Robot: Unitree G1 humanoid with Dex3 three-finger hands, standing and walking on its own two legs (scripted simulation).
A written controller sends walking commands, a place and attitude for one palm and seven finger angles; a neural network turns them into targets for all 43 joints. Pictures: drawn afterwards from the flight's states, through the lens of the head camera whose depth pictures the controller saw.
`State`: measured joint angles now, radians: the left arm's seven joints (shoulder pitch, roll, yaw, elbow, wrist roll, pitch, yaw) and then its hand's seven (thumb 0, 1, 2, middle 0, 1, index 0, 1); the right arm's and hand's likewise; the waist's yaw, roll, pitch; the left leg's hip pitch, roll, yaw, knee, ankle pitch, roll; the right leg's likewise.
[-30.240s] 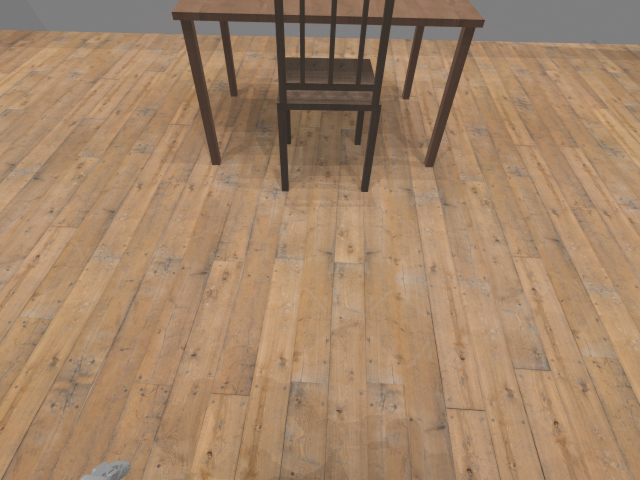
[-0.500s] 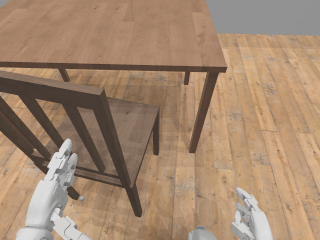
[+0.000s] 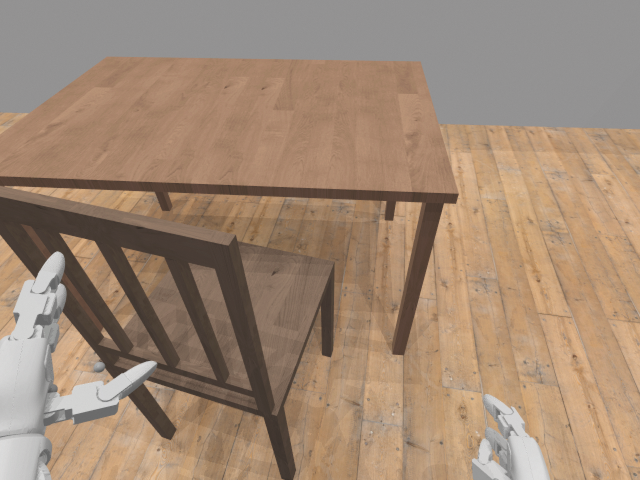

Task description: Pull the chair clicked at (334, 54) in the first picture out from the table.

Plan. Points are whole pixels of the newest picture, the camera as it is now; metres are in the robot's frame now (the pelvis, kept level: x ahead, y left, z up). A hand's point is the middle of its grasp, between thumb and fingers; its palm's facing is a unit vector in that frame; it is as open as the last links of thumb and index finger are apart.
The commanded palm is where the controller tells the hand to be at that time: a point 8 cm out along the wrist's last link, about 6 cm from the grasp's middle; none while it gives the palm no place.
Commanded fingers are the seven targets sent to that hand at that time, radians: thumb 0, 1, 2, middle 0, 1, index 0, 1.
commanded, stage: draw the hand back to the body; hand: left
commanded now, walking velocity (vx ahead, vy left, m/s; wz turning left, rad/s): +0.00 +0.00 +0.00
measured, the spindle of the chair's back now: (145, 311) +0.36 +0.34 -0.04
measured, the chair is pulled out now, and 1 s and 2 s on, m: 0.17 0.17 0.17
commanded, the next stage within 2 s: step back with the hand held close in 0.64 s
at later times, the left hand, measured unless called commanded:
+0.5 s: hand (59, 329) +0.19 +0.27 +0.18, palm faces +0.48 -0.80 -0.37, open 7.6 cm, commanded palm +0.14 +0.30 +0.19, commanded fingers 0.00 0.90 0.90 -0.20 -0.30 -0.20 -0.30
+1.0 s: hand (70, 326) +0.20 +0.26 +0.17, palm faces +0.39 -0.80 -0.46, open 7.4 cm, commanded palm +0.13 +0.31 +0.19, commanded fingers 0.00 0.90 0.90 -0.20 -0.30 -0.20 -0.30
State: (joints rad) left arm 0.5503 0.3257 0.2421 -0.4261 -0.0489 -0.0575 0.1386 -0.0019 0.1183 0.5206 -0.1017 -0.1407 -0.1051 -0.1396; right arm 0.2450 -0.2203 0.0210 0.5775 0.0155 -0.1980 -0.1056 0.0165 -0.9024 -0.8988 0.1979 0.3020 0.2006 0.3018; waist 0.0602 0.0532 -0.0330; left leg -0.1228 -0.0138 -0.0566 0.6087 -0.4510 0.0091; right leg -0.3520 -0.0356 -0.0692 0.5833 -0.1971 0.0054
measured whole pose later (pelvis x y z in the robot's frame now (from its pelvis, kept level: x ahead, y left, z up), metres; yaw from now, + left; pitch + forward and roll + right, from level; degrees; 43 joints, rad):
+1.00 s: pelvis -0.01 +0.01 +0.01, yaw -1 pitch -1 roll +0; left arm 0.48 0.36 0.38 -0.45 -0.03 -0.16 0.11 0.02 0.89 0.90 -0.21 -0.30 -0.21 -0.30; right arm 0.17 -0.23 0.01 0.58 -0.01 -0.08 -0.08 0.02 -0.90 -0.90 0.20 0.30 0.20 0.30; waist 0.01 0.03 0.04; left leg -0.11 -0.04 -0.03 0.49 -0.36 0.03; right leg -0.33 -0.06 -0.04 0.44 -0.09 0.02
